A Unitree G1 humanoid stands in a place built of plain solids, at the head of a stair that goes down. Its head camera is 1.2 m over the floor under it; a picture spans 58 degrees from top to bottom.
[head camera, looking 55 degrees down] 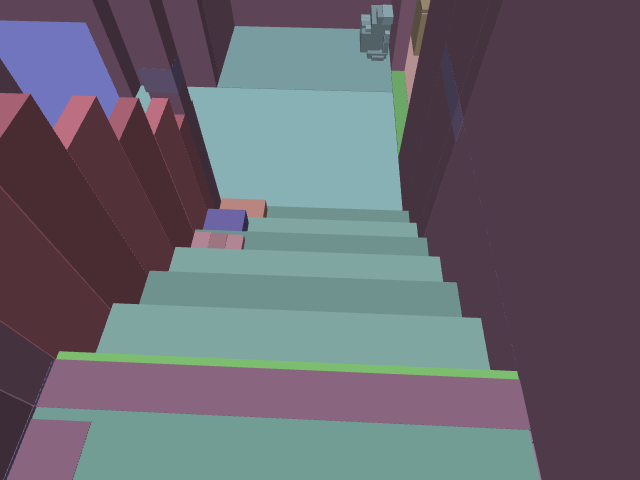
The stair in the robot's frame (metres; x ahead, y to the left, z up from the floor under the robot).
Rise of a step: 0.19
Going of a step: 0.25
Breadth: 1.30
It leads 3 degrees to the right of straight ahead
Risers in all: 7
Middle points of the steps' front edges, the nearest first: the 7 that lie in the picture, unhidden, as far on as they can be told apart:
0.42 0.10 0.00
0.67 0.09 -0.19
0.92 0.08 -0.38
1.17 0.07 -0.57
1.42 0.05 -0.76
1.67 0.04 -0.95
1.92 0.03 -1.15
